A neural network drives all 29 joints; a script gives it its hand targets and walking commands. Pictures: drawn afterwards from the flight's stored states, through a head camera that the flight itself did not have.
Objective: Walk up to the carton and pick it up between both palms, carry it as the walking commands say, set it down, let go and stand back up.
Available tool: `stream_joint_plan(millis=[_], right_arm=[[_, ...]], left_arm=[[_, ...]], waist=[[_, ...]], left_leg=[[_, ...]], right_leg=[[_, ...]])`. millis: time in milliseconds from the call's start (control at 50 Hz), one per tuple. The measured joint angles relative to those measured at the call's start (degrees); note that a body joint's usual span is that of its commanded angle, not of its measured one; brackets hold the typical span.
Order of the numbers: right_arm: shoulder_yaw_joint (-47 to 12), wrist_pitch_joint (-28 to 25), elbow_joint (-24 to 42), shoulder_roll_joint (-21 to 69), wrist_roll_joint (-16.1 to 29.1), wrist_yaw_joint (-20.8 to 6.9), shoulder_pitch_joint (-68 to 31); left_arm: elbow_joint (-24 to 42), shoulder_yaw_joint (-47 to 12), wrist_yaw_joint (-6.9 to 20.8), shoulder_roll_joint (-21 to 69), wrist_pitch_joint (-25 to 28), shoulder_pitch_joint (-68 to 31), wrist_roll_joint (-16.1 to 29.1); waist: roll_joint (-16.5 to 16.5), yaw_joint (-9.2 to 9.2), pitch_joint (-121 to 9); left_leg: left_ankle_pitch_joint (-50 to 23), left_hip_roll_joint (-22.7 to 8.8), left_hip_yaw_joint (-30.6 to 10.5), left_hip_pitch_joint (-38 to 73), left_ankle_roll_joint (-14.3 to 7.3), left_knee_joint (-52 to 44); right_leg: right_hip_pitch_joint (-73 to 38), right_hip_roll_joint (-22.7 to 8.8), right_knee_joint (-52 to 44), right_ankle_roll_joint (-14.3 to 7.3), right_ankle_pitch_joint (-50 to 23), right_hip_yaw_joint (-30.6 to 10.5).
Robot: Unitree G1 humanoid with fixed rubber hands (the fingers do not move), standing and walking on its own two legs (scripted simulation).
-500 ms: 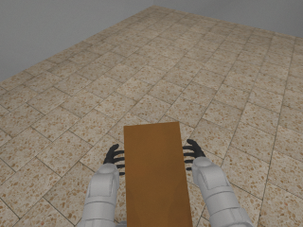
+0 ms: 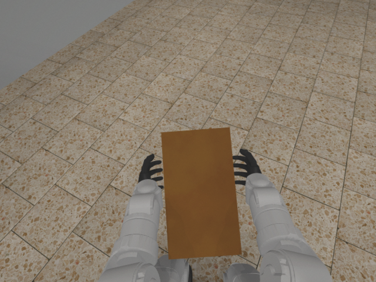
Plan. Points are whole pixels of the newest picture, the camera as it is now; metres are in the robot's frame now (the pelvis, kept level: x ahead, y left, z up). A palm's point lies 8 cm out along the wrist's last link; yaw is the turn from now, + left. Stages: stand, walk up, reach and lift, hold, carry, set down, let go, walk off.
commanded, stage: set down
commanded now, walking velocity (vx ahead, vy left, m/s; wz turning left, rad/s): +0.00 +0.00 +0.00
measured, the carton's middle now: (198, 186) +0.35 +0.02 -0.12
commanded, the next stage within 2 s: none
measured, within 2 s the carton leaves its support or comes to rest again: neither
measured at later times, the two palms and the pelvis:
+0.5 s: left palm (163, 200) +0.31 +0.11 -0.12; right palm (249, 180) +0.37 -0.12 -0.11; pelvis -0.02 -0.04 -0.06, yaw +0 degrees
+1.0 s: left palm (166, 197) +0.35 +0.12 -0.20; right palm (242, 183) +0.40 -0.12 -0.19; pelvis +0.00 -0.06 -0.12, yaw -1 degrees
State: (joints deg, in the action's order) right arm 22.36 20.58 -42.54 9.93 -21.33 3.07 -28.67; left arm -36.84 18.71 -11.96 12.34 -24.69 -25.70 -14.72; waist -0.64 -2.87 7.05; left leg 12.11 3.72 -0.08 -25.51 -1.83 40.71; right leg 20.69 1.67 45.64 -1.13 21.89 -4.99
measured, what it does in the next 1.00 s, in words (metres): lowers itself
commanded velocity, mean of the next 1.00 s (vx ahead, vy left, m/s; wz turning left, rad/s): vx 0.00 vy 0.00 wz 0.00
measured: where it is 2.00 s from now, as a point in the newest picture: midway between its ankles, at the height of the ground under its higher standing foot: outside the picture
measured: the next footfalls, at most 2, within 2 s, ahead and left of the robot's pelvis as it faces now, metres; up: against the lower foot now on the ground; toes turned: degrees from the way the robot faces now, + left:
none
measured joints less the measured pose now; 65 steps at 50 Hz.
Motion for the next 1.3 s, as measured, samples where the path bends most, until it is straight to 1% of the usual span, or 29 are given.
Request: stream_joint_plan(millis=[60, 120, 180, 220, 280, 340, 400, 480, 540, 600, 640, 760, 860, 900, 940, 1020, 1060, 1120, 1200, 1300], right_arm=[[-0.83, -2.87, -0.41, -2.03, 0.85, -0.2, -1.19], [-1.07, -5.56, -1.56, -2.99, 1.84, -0.09, -3.48], [-0.98, -7.93, -2.44, -3.64, 3.06, -0.41, -5.43], [-1.16, -8.86, -2.86, -3.98, 3.79, -0.47, -6.41], [-2.08, -9.46, -2.64, -3.98, 4.78, -0.33, -7.01], [-3.1, -10.36, -2.26, -3.53, 5.86, 0.75, -7.28], [-4.35, -11.09, -1.39, -2.82, 7.01, 2.55, -7.48], [-4.82, -11.89, -1.66, -1.78, 7.64, 5.06, -8.88], [-5.09, -11.58, -1.76, -0.26, 6.91, 7.18, -10.37], [-5.23, -11.38, -1.0, 1.26, 6.34, 9.08, -10.75], [-5.94, -11.2, -0.44, 1.62, 6.79, 10.2, -10.28], [-6.67, -11.92, -0.39, 2.05, 8.19, 11.87, -8.66], [-8.5, -12.96, -0.06, 1.87, 10.02, 12.84, -7.39], [-9.04, -13.3, 0.63, 1.66, 11.16, 13.61, -7.7], [-10.86, -13.7, 1.26, 0.91, 12.36, 14.19, -7.92], [-12.39, -15.33, -0.54, -0.82, 12.64, 13.83, -9.38], [-11.98, -15.37, -2.25, -0.99, 12.1, 13.77, -10.55], [-12.08, -14.81, -2.0, -1.85, 13.46, 14.71, -11.69], [-13.05, -15.52, -3.04, -3.4, 14.08, 14.12, -12.69], [-11.59, -14.47, -4.81, -5.43, 14.58, 12.65, -15.39]], left_arm=[[-1.21, -0.36, -1.0, 0.59, 3.74, -1.56, 1.22], [-0.58, -0.33, -2.61, 0.92, 6.57, -2.42, 2.61], [0.78, -1.0, -4.17, 1.05, 8.58, -2.79, 3.67], [1.05, -0.84, -4.75, 1.19, 9.6, -3.18, 3.67], [1.91, -1.14, -5.48, 0.99, 10.78, -2.65, 4.85], [2.49, -1.0, -5.47, 0.76, 12.28, -2.09, 5.25], [3.54, -0.87, -5.39, 0.53, 13.41, -1.57, 5.94], [3.44, 1.37, -4.46, 0.7, 14.72, -2.25, 4.39], [4.2, 2.64, -3.42, -0.1, 14.38, -2.52, 4.52], [3.79, 3.54, -1.23, -1.66, 14.28, -3.34, 4.29], [3.43, 3.67, -0.2, -2.41, 13.96, -3.78, 4.5], [2.57, 4.04, 1.36, -3.01, 13.64, -4.09, 3.54], [2.6, 4.12, 2.35, -3.38, 14.49, -3.67, 3.73], [3.39, 3.18, 2.67, -3.75, 15.12, -3.52, 5.14], [4.1, 1.84, 2.01, -4.28, 15.62, -3.59, 6.4], [2.69, 2.27, 1.81, -4.42, 17.43, -5.09, 5.47], [1.94, 3.52, 2.0, -4.3, 17.05, -6.06, 5.04], [2.44, 4.1, 2.55, -3.78, 16.86, -7.44, 6.14], [4.03, 2.81, 0.77, -3.27, 16.58, -7.76, 7.43], [2.85, 2.7, -0.77, -2.55, 17.18, -10.72, 7.49]], waist=[[0.44, -0.23, 1.46], [1.22, 0.51, 2.51], [2.07, 1.07, 3.27], [2.56, 1.1, 3.38], [2.88, 1.43, 2.28], [3.07, 1.11, 0.82], [2.79, 0.95, -0.94], [2.54, -0.12, -3.32], [1.89, 0.09, -4.67], [2.12, -0.06, -5.39], [2.6, -0.46, -6.09], [3.41, -1.37, -7.5], [3.82, -1.93, -8.45], [3.62, -1.72, -9.15], [3.74, -1.6, -9.83], [3.87, -2.25, -11.02], [3.61, -2.29, -11.57], [3.07, -2.5, -11.56], [2.19, -2.47, -12.33], [1.64, -2.47, -12.62]], left_leg=[[-0.25, 0.08, 1.47, -3.7, -0.56, 1.35], [-0.27, 0.1, 2.18, -8.0, -0.69, 3.29], [-0.27, 0.13, 2.39, -12.01, -0.51, 5.12], [-0.18, 0.08, 2.33, -14.7, -0.45, 6.43], [0.25, -0.13, 1.72, -19.25, 0.01, 8.8], [0.94, -0.67, 1.08, -23.54, 0.6, 11.26], [1.55, -1.07, -0.06, -27.86, 1.37, 13.69], [2.7, -1.67, -1.2, -33.06, 2.41, 17.15], [3.77, -1.98, -2.55, -36.76, 3.18, 20.11], [4.92, -2.32, -3.44, -39.54, 3.89, 22.65], [5.73, -2.5, -3.9, -41.22, 4.39, 24.21], [8.15, -2.7, -5.28, -45.1, 5.55, 28.25], [9.61, -2.28, -6.31, -48.77, 6.27, 30.66], [9.95, -2.02, -6.62, -50.79, 6.66, 31.74], [10.49, -1.4, -7.09, -52.54, 7.06, 32.9], [11.42, -0.74, -7.36, -55.6, 7.58, 34.83], [11.52, -0.7, -7.11, -57.5, 7.06, 35.61], [11.39, -0.64, -6.56, -60.06, 6.48, 36.65], [11.44, -0.29, -6.0, -63.59, 5.67, 38.77], [11.78, 0.32, -5.27, -67.95, 4.65, 42.38]], right_leg=[[4.51, -0.08, 2.58, 0.83, 0.12, -1.4], [9.25, 0.02, 5.32, 0.86, 0.43, -2.01], [13.53, 0.14, 7.83, 0.55, 0.81, -2.12], [16.29, 0.27, 9.38, 0.78, 1.02, -2.03], [20.65, 0.63, 11.63, 0.98, 1.48, -1.35], [24.76, 1.29, 13.78, 1.26, 1.96, -0.67], [28.73, 1.88, 15.82, 0.63, 2.54, 0.58], [33.71, 2.72, 19.01, -0.45, 3.63, 1.87], [36.93, 3.28, 21.35, -1.22, 4.6, 3.33], [39.5, 3.83, 23.57, -1.95, 5.63, 4.31], [41.09, 4.13, 24.99, -2.45, 6.39, 4.83], [44.44, 4.7, 28.37, -3.59, 8.71, 6.32], [48.14, 5.2, 30.53, -3.88, 9.8, 6.46], [50.15, 5.32, 31.56, -3.79, 10.14, 6.4], [52.11, 5.48, 32.82, -3.61, 10.54, 5.95], [55.73, 6.2, 34.92, -2.85, 10.92, 4.55], [57.7, 6.42, 35.6, -2.37, 10.82, 4.05], [60.24, 6.5, 36.54, -1.6, 10.63, 3.46], [63.48, 6.43, 38.28, -0.55, 10.82, 2.86], [67.37, 6.11, 41.68, 0.79, 11.57, 2.44]])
